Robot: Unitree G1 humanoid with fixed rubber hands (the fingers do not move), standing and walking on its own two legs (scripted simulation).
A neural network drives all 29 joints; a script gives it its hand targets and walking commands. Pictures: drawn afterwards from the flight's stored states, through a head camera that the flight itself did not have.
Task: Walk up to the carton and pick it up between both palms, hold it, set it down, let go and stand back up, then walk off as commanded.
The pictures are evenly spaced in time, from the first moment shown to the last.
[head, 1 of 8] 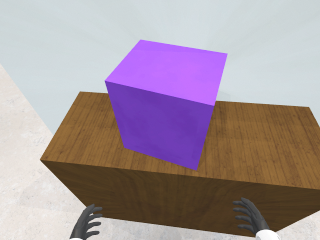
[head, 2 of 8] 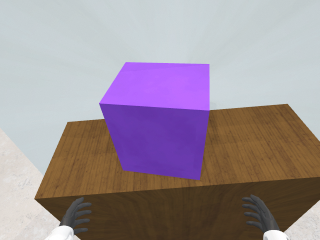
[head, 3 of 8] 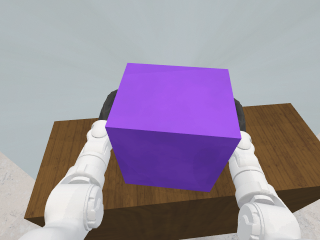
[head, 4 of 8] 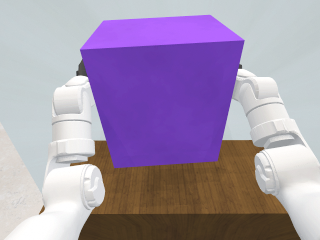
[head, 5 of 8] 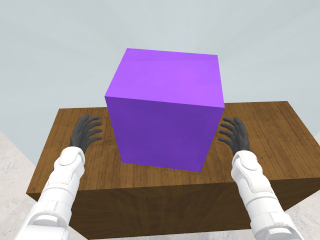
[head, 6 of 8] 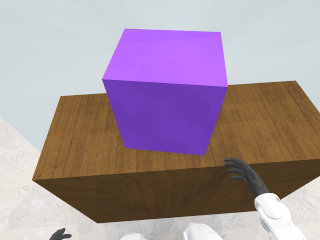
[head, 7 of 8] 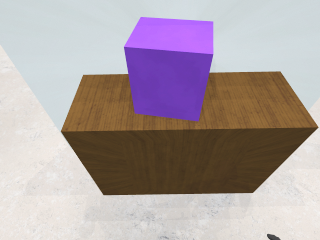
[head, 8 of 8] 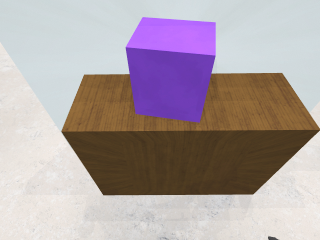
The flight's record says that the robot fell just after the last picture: no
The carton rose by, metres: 0.24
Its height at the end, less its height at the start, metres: +0.00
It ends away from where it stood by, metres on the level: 0.01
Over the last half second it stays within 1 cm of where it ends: yes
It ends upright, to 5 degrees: yes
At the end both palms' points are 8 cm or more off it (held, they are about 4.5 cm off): yes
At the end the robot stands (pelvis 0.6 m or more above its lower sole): yes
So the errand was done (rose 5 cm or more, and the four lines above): yes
